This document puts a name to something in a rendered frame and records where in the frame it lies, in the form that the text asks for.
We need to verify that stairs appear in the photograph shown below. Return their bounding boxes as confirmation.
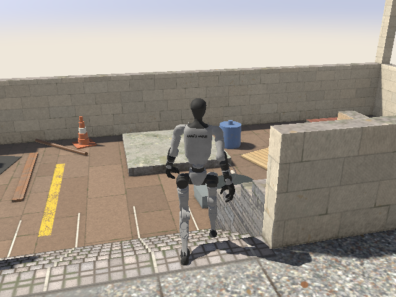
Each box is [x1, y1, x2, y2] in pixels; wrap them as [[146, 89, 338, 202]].
[[0, 228, 252, 275]]

